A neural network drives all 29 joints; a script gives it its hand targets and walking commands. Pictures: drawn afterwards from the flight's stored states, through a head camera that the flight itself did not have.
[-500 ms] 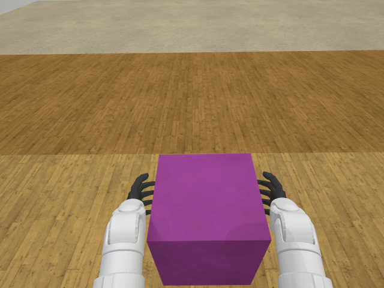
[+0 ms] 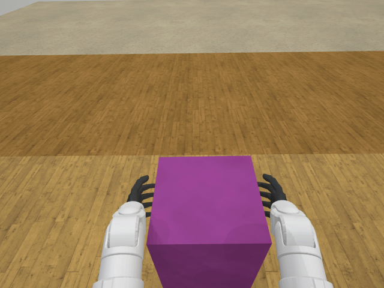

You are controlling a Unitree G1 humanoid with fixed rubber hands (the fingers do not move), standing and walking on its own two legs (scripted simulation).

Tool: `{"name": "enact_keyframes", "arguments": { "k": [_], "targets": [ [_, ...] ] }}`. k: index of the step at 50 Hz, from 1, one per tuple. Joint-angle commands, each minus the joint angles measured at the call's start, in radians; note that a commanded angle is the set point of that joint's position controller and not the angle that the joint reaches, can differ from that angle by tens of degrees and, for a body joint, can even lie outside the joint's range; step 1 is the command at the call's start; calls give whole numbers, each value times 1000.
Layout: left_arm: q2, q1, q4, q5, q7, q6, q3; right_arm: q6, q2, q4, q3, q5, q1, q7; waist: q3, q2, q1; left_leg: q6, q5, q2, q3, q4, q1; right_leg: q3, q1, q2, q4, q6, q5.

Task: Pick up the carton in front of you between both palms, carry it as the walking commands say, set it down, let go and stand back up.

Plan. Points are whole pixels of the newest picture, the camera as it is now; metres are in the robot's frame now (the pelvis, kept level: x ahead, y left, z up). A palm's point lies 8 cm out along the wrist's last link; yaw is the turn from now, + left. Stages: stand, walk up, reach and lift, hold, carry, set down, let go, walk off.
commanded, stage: hold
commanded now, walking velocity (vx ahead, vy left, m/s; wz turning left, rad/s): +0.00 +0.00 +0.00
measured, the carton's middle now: (205, 223) +0.30 +0.00 -0.03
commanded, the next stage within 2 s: carry in 0.04 s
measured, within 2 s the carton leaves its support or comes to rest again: neither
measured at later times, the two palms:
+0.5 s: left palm (147, 167) +0.39 +0.14 +0.06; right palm (271, 168) +0.39 -0.16 +0.06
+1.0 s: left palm (157, 105) +0.68 +0.15 +0.06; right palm (246, 104) +0.68 -0.15 +0.06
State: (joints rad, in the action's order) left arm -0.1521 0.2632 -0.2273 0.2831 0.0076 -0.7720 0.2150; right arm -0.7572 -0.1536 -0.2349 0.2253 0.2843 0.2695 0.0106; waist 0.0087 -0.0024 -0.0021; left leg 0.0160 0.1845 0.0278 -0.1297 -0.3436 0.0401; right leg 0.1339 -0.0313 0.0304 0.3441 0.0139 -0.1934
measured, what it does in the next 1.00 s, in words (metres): walks ahead: right foot, then left foot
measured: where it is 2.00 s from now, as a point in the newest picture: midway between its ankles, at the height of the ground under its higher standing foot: (202, 181)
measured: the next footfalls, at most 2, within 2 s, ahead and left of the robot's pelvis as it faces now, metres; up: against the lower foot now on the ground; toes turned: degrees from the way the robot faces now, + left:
right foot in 0.60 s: +0.24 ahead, -0.10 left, +0.00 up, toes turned -9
left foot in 1.00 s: +0.59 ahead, +0.09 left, +0.00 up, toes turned +10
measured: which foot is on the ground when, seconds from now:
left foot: down 0.00-0.62, up 0.64-0.98, down 1.00-1.00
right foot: down 0.00-0.46, up 0.48-0.58, down 0.60-1.00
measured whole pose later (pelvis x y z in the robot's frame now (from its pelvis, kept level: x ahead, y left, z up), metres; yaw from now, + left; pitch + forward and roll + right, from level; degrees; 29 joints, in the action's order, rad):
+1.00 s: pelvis +0.42 +0.00 -0.03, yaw -2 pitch +3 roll +1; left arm -0.13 0.14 0.35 0.10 -0.09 -1.21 0.11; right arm -1.20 -0.13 0.34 0.09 0.12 0.15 -0.09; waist -0.09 -0.02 -0.04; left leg -0.04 0.10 -0.02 0.25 -0.49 0.49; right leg -0.15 0.09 -0.07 0.41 0.02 -0.51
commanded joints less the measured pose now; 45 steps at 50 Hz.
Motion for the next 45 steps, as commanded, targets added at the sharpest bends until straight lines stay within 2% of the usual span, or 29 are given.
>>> {"name": "enact_keyframes", "arguments": {
  "k": [1,2,4,5,9,13,14,15,17,18,19,20,21,22,23,24,25,26,28,29,30,31,32,33,34,36,38,42,45],
  "targets": [
    [-911,481,54,-271,233,40,-539,26,-916,33,-536,-266,458,235,-224,2,0,5,-192,73,68,39,-62,-69,23,72,-46,10,197],
    [-916,498,61,-283,232,39,-547,24,-914,46,-548,-277,479,235,-236,8,0,-7,-74,-107,54,-60,61,-37,-96,-106,51,-4,72],
    [-921,500,92,-308,228,34,-582,19,-921,70,-569,-294,473,228,-238,6,-1,-23,365,-93,9,-16,145,-1,-185,-88,17,-23,-357],
    [-918,514,121,-322,225,29,-605,13,-922,100,-592,-308,484,222,-212,5,1,-34,504,-93,-2,-11,190,-1,-232,-81,17,-26,-489],
    [-902,521,244,-389,202,-27,-706,-44,-901,224,-692,-372,482,197,-267,38,4,-56,372,-129,1,-39,183,-73,-257,-81,121,-31,-301],
    [-847,518,352,-459,179,-149,-779,-163,-844,332,-773,-437,470,169,-256,69,7,-84,432,-179,-35,-41,215,-96,-313,-101,150,-33,-338],
    [-832,513,365,-474,175,-183,-787,-196,-827,346,-783,-450,466,162,-242,49,4,-78,376,-167,-3,-78,254,-87,-283,-120,132,-39,-316],
    [-823,494,376,-487,171,-213,-790,-227,-816,369,-792,-466,465,157,-238,-16,-3,-60,303,-139,58,-163,312,-35,-228,-159,103,-57,-288],
    [-808,421,397,-503,159,-264,-786,-286,-832,417,-822,-513,452,153,-252,-223,-14,-9,220,-55,222,-378,496,137,-28,-262,33,-129,-78],
    [-810,398,418,-505,150,-285,-786,-311,-837,446,-833,-541,453,157,-230,-247,-15,1,279,-42,259,-327,559,185,21,-297,29,-165,70],
    [-813,402,459,-511,141,-305,-792,-330,-850,469,-845,-570,454,162,-231,-213,-11,0,276,-36,274,-238,507,159,8,-296,68,-169,187],
    [-826,403,497,-522,133,-325,-798,-347,-862,486,-850,-594,439,165,-268,-149,-4,-6,220,-36,275,-144,336,73,-75,-265,139,-140,202],
    [-831,409,548,-538,133,-345,-806,-358,-877,493,-846,-598,408,163,-308,-39,9,-28,144,-56,221,-67,144,-100,-186,-187,289,-78,274],
    [-841,435,605,-561,138,-367,-827,-365,-862,495,-828,-579,350,158,-345,182,27,-88,-125,-168,32,-83,-127,-235,-439,-113,533,-13,314],
    [-846,434,621,-583,147,-381,-842,-375,-863,505,-820,-562,309,150,-341,348,32,-156,-517,-319,-164,-62,-324,-309,-722,-51,640,21,-70],
    [-860,434,630,-592,156,-387,-853,-384,-854,551,-820,-548,309,142,-285,298,38,-213,-674,-374,-241,-40,-391,-271,-873,-31,631,10,-379],
    [-868,411,632,-601,161,-392,-845,-397,-885,593,-834,-556,323,135,-270,171,42,-227,-661,-395,-225,-37,-424,-249,-906,-57,562,-1,-484],
    [-873,378,642,-606,163,-397,-838,-404,-897,637,-842,-565,330,132,-276,109,42,-206,-599,-386,-163,-40,-425,-256,-874,-66,446,-11,-464],
    [-874,352,659,-609,158,-406,-833,-420,-873,698,-847,-580,364,129,-313,148,21,-119,-552,-316,19,-60,-254,-318,-573,-24,207,-22,-197],
    [-866,326,660,-599,151,-409,-827,-430,-855,711,-846,-589,361,131,-364,154,-1,-75,-538,-256,163,-133,-108,-374,-290,26,87,-27,-56],
    [-855,317,666,-586,144,-413,-819,-439,-837,719,-846,-597,334,135,-432,110,-8,-36,-461,-209,264,-249,83,-380,39,30,54,-43,42],
    [-841,277,658,-568,136,-419,-804,-449,-807,742,-845,-607,357,142,-472,-36,-40,1,-216,-146,333,-467,298,-145,248,-126,-28,-77,-120],
    [-831,283,644,-539,127,-421,-788,-465,-797,764,-857,-628,413,152,-426,-300,-31,25,215,-27,315,-678,553,339,307,-390,-126,-185,42],
    [-828,322,667,-538,121,-432,-785,-476,-802,729,-866,-639,424,160,-385,-227,-29,-18,332,-52,189,-818,690,387,348,-453,-91,-276,187],
    [-832,333,672,-543,117,-444,-786,-481,-802,694,-853,-637,408,166,-334,-121,-28,-39,336,-97,164,-861,728,296,314,-429,-50,-266,378],
    [-851,359,670,-557,123,-453,-797,-483,-828,645,-833,-622,367,167,-340,-11,-23,-43,215,-148,150,-772,748,155,294,-396,-76,-207,323],
    [-867,374,665,-583,139,-458,-816,-476,-858,608,-821,-592,335,158,-316,-68,-22,-25,157,-120,203,-616,695,26,260,-336,-102,-151,399],
    [-872,350,638,-611,176,-454,-831,-454,-890,567,-802,-523,261,132,-266,-117,-22,-14,47,-78,285,-381,635,-133,202,-279,-114,-140,454],
    [-866,338,619,-611,189,-447,-830,-448,-891,582,-806,-510,265,126,-195,-167,-26,-32,-61,-40,364,-221,505,-217,88,-250,-120,-121,515]
  ]
}}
